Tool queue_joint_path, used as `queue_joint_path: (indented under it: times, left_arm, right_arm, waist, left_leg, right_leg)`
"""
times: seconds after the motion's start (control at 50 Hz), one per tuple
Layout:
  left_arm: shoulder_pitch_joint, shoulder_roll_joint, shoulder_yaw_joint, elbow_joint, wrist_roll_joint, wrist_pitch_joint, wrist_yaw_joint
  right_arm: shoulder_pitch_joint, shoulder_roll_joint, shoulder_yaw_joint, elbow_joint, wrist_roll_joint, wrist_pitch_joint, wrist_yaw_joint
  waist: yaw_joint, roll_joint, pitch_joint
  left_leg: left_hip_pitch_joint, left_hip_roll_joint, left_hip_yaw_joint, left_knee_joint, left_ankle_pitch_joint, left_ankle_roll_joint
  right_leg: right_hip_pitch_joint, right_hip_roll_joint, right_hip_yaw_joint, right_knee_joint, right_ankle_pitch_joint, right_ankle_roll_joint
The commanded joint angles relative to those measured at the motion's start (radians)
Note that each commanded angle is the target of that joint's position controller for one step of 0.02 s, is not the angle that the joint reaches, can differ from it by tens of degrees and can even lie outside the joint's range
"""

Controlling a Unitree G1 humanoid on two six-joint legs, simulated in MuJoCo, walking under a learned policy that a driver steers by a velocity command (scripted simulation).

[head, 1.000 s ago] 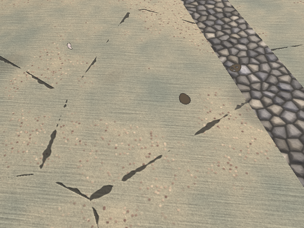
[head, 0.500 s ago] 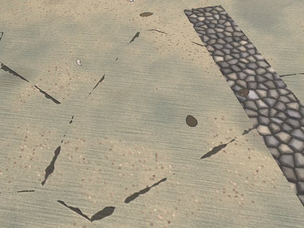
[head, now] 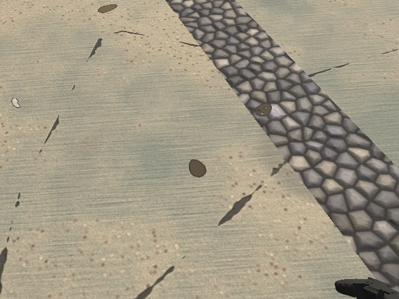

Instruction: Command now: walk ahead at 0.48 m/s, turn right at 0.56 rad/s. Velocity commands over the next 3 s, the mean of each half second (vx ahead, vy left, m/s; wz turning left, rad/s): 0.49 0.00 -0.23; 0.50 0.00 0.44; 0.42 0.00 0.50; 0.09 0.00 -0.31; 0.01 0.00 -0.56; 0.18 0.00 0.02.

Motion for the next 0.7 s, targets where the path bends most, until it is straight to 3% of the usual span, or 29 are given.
queue_joint_path:
  times: [0.02,0.04,0.06,0.08,0.1,0.12,0.14,0.16,0.2,0.24,0.28,0.36,0.42,0.48,0.52,0.54,0.56,0.58,0.6,0.62,0.64,0.66,0.7]
  left_arm:
    - [-0.02,0.191,0.042,-0.047,0.006,-0.01,0.014]
    - [-0.045,0.206,0.046,-0.053,0.008,-0.013,0.01]
    - [-0.073,0.215,0.048,-0.058,0.003,-0.019,0.002]
    - [-0.063,0.156,0.034,-0.084,-0.004,-0.029,-0.01]
    - [0.065,0.042,0.013,-0.101,-0.034,-0.026,-0.009]
    - [0.051,0.146,0.025,-0.078,0.005,-0.017,-0.004]
    - [-0.022,0.15,0.029,-0.074,0.017,-0.013,-0.01]
    - [-0.074,0.126,0.021,-0.079,0.023,-0.014,-0.017]
    - [-0.099,0.103,0.018,-0.08,0.039,0.0,-0.031]
    - [-0.106,0.081,0.012,-0.081,0.04,0.012,-0.036]
    - [-0.172,0.075,0.007,-0.101,0.039,0.016,-0.043]
    - [-0.377,0.046,-0.022,-0.166,0.042,0.006,-0.059]
    - [-0.471,0.049,-0.034,-0.191,0.029,-0.002,-0.057]
    - [-0.484,0.078,-0.028,-0.204,0.025,-0.013,-0.04]
    - [-0.355,0.104,-0.014,-0.164,0.034,-0.029,-0.025]
    - [-0.211,0.155,0.005,-0.122,0.051,-0.044,-0.011]
    - [-0.061,0.256,0.028,-0.118,0.072,-0.05,0.005]
    - [-0.061,0.306,0.045,-0.109,0.051,-0.032,0.007]
    - [-0.133,0.207,0.024,-0.12,0.035,-0.024,0.004]
    - [-0.211,0.133,0.005,-0.133,0.028,-0.029,-0.001]
    - [-0.252,0.095,-0.003,-0.136,0.028,-0.035,-0.003]
    - [-0.257,0.08,-0.008,-0.129,0.025,-0.042,0.0]
    - [-0.237,0.076,-0.006,-0.109,0.019,-0.059,0.003]
  right_arm:
    - [-0.044,-0.106,-0.023,-0.082,0.01,-0.028,-0.015]
    - [0.074,-0.135,-0.035,-0.043,0.012,-0.033,-0.027]
    - [0.233,-0.164,-0.048,0.0,0.012,-0.043,-0.041]
    - [0.389,-0.231,-0.065,0.008,-0.012,-0.054,-0.06]
    - [0.392,-0.307,-0.082,0.003,-0.036,-0.046,-0.063]
    - [0.342,-0.244,-0.079,0.007,-0.008,-0.034,-0.054]
    - [0.269,-0.157,-0.06,0.002,0.001,-0.034,-0.05]
    - [0.23,-0.102,-0.048,0.009,-0.002,-0.039,-0.044]
    - [0.242,-0.077,-0.038,0.045,-0.002,-0.053,-0.043]
    - [0.281,-0.079,-0.038,0.078,0.008,-0.076,-0.031]
    - [0.301,-0.093,-0.042,0.099,0.015,-0.089,-0.026]
    - [0.339,-0.09,-0.041,0.132,0.026,-0.08,-0.022]
    - [0.402,-0.133,-0.052,0.158,0.024,-0.072,-0.021]
    - [0.43,-0.158,-0.059,0.174,0.021,-0.063,-0.024]
    - [0.424,-0.158,-0.06,0.18,0.024,-0.057,-0.027]
    - [0.428,-0.128,-0.053,0.175,0.028,-0.058,-0.027]
    - [0.431,-0.044,-0.032,0.123,0.047,-0.062,-0.026]
    - [0.489,-0.042,-0.038,0.111,0.05,-0.051,-0.035]
    - [0.461,-0.106,-0.057,0.137,0.029,-0.033,-0.041]
    - [0.426,-0.084,-0.057,0.137,0.028,-0.031,-0.031]
    - [0.408,-0.063,-0.057,0.139,0.026,-0.025,-0.025]
    - [0.398,-0.062,-0.061,0.139,0.013,-0.014,-0.019]
    - [0.382,-0.041,-0.061,0.13,0.004,0.007,-0.005]
  waist:
    - [-0.065,-0.14,0.012]
    - [-0.111,-0.135,-0.044]
    - [-0.191,-0.095,-0.129]
    - [-0.241,-0.005,-0.269]
    - [-0.158,0.25,-0.392]
    - [-0.145,0.163,-0.329]
    - [-0.128,0.066,-0.166]
    - [-0.119,0.006,-0.083]
    - [-0.089,0.054,-0.032]
    - [-0.073,0.058,-0.042]
    - [-0.07,0.055,-0.026]
    - [-0.095,0.048,0.018]
    - [-0.125,0.042,0.018]
    - [-0.117,0.041,0.011]
    - [-0.052,0.016,-0.038]
    - [0.002,-0.039,-0.127]
    - [0.052,-0.194,-0.28]
    - [0.017,-0.31,-0.304]
    - [-0.014,-0.17,-0.184]
    - [-0.042,-0.13,-0.085]
    - [-0.064,-0.13,-0.046]
    - [-0.08,-0.147,-0.024]
    - [-0.098,-0.14,-0.024]
  left_leg:
    - [0.202,-0.054,0.017,-0.094,-0.032,0.038]
    - [0.357,-0.083,0.023,-0.103,-0.08,0.056]
    - [0.564,-0.061,0.01,-0.15,-0.067,0.079]
    - [0.801,0.144,-0.2,-0.179,-0.299,0.119]
    - [1.008,0.422,-0.684,-0.289,-0.413,0.229]
    - [0.898,0.398,-0.81,-0.354,-0.536,0.253]
    - [0.739,0.352,-0.642,-0.374,-0.533,0.238]
    - [0.62,0.299,-0.498,-0.392,-0.402,0.225]
    - [0.493,0.226,-0.321,-0.427,-0.173,0.203]
    - [0.477,0.218,-0.247,-0.433,0.006,0.217]
    - [0.48,0.219,-0.192,-0.469,0.031,0.229]
    - [0.435,0.156,-0.097,-0.508,0.051,0.217]
    - [0.437,0.155,-0.101,-0.476,0.117,0.208]
    - [0.495,0.187,-0.156,-0.41,0.158,0.195]
    - [0.486,0.152,-0.144,-0.251,0.235,0.166]
    - [0.414,0.089,-0.098,-0.051,0.192,0.143]
    - [0.202,-0.005,-0.02,0.262,-0.133,0.106]
    - [0.012,-0.083,0.004,0.451,-0.503,0.105]
    - [-0.024,-0.014,-0.058,0.534,-0.444,0.118]
    - [-0.024,0.021,-0.066,0.524,-0.355,0.118]
    - [0.004,0.044,-0.06,0.499,-0.301,0.11]
    - [0.021,0.058,-0.052,0.485,-0.276,0.099]
    - [0.032,0.059,-0.04,0.491,-0.229,0.081]
  right_leg:
    - [-0.103,-0.239,0.145,0.064,0.778,-0.051]
    - [-0.12,-0.22,0.136,0.173,0.902,-0.031]
    - [-0.173,-0.167,0.095,0.37,0.896,-0.01]
    - [-0.308,-0.105,0.055,0.643,0.623,0.003]
    - [-0.598,0.045,-0.049,0.937,-0.172,0.03]
    - [-0.681,-0.023,-0.053,1.027,-0.135,0.014]
    - [-0.688,-0.07,-0.068,1.02,-0.034,0.016]
    - [-0.668,-0.099,-0.082,0.972,0.026,0.019]
    - [-0.603,-0.128,-0.088,0.906,0.043,0.033]
    - [-0.586,-0.126,-0.094,0.862,0.038,0.041]
    - [-0.635,-0.138,-0.104,0.796,0.08,0.052]
    - [-0.619,-0.179,-0.207,0.519,0.239,0.088]
    - [-0.528,-0.147,-0.245,0.38,0.278,0.107]
    - [-0.472,-0.132,-0.24,0.308,0.237,0.095]
    - [-0.277,-0.106,-0.241,0.199,0.221,0.073]
    - [-0.079,-0.168,-0.171,0.168,0.188,0.043]
    - [0.174,-0.453,0.141,0.111,0.021,-0.019]
    - [0.183,-0.587,0.429,-0.008,-0.05,-0.093]
    - [0.077,-0.536,0.353,-0.01,-0.111,-0.085]
    - [-0.029,-0.482,0.214,-0.035,-0.041,-0.065]
    - [-0.098,-0.437,0.102,-0.061,0.068,-0.038]
    - [-0.14,-0.407,0.023,-0.076,0.151,-0.021]
    - [-0.161,-0.382,-0.077,-0.087,0.307,-0.015]
Next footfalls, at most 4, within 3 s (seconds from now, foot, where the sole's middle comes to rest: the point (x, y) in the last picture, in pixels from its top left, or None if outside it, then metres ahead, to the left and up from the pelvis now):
0.08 left None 0.23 0.11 -0.77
0.54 right None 0.44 -0.14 -0.77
1.06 left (211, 222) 0.70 0.09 -0.77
1.56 right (221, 156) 1.00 0.07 -0.77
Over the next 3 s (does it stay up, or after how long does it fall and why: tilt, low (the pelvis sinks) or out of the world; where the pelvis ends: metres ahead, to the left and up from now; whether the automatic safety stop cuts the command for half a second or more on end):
stays up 0.90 0.09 0.01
